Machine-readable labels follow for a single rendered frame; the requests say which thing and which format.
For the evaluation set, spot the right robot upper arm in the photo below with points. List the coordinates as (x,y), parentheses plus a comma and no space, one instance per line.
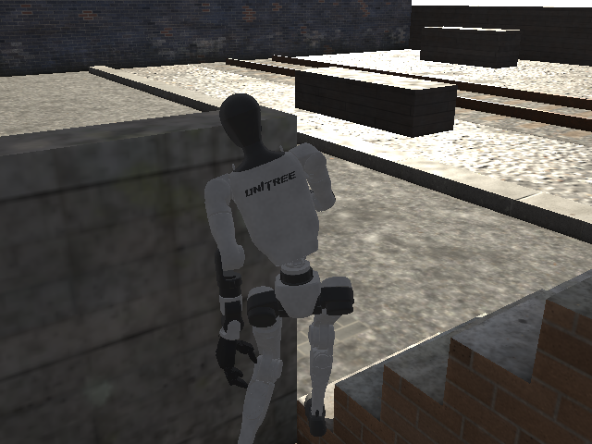
(315,170)

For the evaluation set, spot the robot right foot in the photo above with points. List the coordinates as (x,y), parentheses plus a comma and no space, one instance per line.
(317,423)

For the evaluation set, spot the left robot hand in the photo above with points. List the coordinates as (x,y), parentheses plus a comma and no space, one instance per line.
(225,354)

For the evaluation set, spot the robot right shin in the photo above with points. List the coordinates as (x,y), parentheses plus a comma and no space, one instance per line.
(320,370)

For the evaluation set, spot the robot left forearm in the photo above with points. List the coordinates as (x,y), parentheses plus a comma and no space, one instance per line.
(229,283)

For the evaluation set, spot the left robot upper arm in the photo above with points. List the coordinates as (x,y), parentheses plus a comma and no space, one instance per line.
(217,195)

